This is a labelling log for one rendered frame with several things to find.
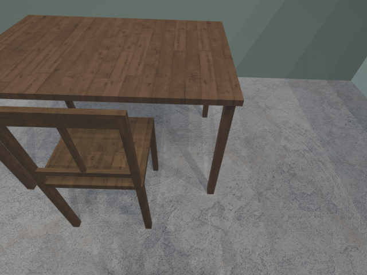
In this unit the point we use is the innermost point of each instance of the table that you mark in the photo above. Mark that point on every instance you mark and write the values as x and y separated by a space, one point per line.
120 60

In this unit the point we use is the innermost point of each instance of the chair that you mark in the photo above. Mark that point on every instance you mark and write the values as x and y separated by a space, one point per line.
98 149

